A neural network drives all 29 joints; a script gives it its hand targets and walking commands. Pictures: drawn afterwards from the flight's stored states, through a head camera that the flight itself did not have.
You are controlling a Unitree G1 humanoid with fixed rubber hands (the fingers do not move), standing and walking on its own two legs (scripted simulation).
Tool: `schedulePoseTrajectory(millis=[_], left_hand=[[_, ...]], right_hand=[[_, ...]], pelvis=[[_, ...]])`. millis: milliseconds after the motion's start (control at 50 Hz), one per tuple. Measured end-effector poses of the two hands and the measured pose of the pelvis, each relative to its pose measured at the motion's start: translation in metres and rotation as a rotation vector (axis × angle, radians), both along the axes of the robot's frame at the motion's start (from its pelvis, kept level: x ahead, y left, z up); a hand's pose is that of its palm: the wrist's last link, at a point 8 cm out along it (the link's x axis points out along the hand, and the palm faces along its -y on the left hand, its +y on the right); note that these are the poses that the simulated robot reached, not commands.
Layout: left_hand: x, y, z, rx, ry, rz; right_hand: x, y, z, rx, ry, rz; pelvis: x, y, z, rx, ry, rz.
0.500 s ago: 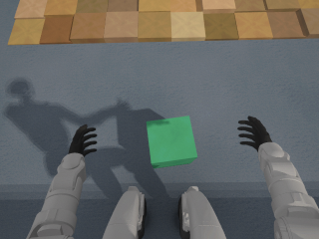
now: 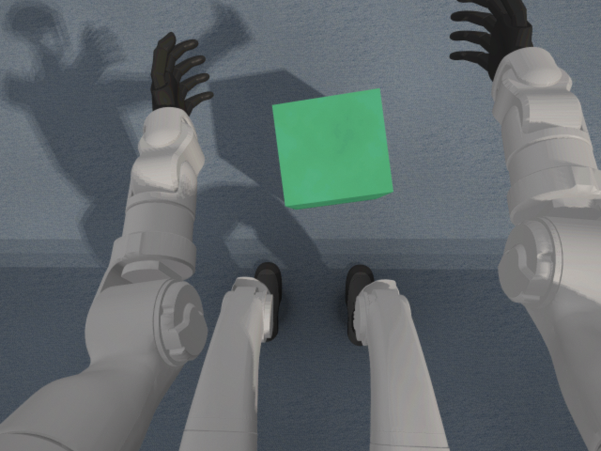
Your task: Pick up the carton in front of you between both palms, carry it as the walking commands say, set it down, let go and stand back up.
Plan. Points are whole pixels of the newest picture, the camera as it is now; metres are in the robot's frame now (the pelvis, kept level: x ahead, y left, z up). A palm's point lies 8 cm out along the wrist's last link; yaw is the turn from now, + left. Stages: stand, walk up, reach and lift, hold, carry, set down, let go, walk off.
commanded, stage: reach and lift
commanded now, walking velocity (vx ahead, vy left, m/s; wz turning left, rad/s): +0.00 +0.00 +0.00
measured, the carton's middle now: (331, 158) +0.49 -0.02 -0.51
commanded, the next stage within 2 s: none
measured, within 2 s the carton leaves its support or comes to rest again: leaves its support in 1.60 s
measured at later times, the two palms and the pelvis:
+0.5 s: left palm (223, 155) +0.47 +0.18 -0.34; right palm (436, 132) +0.51 -0.20 -0.34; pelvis -0.02 +0.02 -0.19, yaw +2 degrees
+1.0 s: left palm (238, 150) +0.50 +0.18 -0.43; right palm (412, 144) +0.51 -0.19 -0.45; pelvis -0.03 +0.01 -0.27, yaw +3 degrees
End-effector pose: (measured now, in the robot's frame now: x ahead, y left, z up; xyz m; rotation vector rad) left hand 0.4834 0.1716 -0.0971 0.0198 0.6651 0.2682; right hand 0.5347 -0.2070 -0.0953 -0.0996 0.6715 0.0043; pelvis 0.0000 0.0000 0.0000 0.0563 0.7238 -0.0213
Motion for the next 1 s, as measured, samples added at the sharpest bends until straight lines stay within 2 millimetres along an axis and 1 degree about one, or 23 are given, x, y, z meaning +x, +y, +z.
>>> schedulePoseTrajectory(millis=[60, 100, 160, 220, 300, 360, 420, 480, 580, 700, 820, 900, 940, 1000], left_hand=[[0.000, 0.001, -0.021, 0.002, 0.012, -0.001], [-0.001, 0.002, -0.039, 0.001, 0.023, -0.001], [-0.003, 0.004, -0.071, -0.004, 0.038, -0.001], [-0.006, 0.007, -0.108, -0.008, 0.049, -0.004], [-0.009, 0.008, -0.157, -0.011, 0.050, -0.021], [-0.011, 0.010, -0.190, -0.013, 0.043, -0.029], [-0.012, 0.011, -0.217, -0.018, 0.032, -0.030], [-0.012, 0.011, -0.238, -0.023, 0.029, -0.028], [-0.011, 0.008, -0.270, -0.029, 0.053, -0.032], [-0.010, 0.004, -0.308, -0.029, 0.097, -0.046], [0.003, 0.012, -0.328, -0.008, 0.105, -0.044], [0.009, 0.010, -0.337, -0.012, 0.101, -0.049], [0.012, 0.007, -0.337, -0.017, 0.090, -0.051], [0.014, 0.004, -0.333, -0.019, 0.076, -0.053]], right_hand=[[0.000, 0.001, -0.022, 0.002, 0.010, -0.008], [-0.002, 0.002, -0.040, 0.003, 0.020, -0.015], [-0.006, 0.004, -0.074, 0.002, 0.035, -0.027], [-0.012, 0.005, -0.113, -0.002, 0.046, -0.043], [-0.022, 0.003, -0.165, -0.012, 0.045, -0.060], [-0.026, 0.001, -0.198, -0.019, 0.034, -0.067], [-0.027, 0.001, -0.223, -0.021, 0.018, -0.067], [-0.026, 0.002, -0.242, -0.022, 0.010, -0.066], [-0.025, 0.005, -0.272, -0.018, 0.030, -0.071], [-0.025, 0.011, -0.312, -0.008, 0.068, -0.074], [-0.024, 0.019, -0.349, 0.001, 0.075, -0.063], [-0.025, 0.019, -0.361, 0.002, 0.055, -0.062], [-0.025, 0.019, -0.361, 0.000, 0.043, -0.061], [-0.024, 0.020, -0.355, 0.002, 0.030, -0.058]], pelvis=[[0.007, 0.000, -0.009, 0.003, 0.046, 0.002], [0.011, 0.000, -0.018, 0.005, 0.077, 0.004], [0.016, 0.001, -0.038, 0.009, 0.123, 0.008], [0.018, 0.004, -0.064, 0.013, 0.160, 0.011], [0.013, 0.009, -0.101, 0.012, 0.180, 0.018], [0.006, 0.013, -0.129, 0.010, 0.168, 0.020], [-0.003, 0.016, -0.156, 0.009, 0.138, 0.022], [-0.012, 0.019, -0.180, 0.008, 0.098, 0.024], [-0.025, 0.021, -0.211, 0.008, 0.029, 0.028], [-0.034, 0.021, -0.237, 0.010, -0.035, 0.032], [-0.034, 0.018, -0.256, 0.016, -0.068, 0.041], [-0.031, 0.016, -0.265, 0.015, -0.083, 0.047], [-0.030, 0.015, -0.267, 0.013, -0.086, 0.048], [-0.027, 0.015, -0.268, 0.011, -0.085, 0.044]])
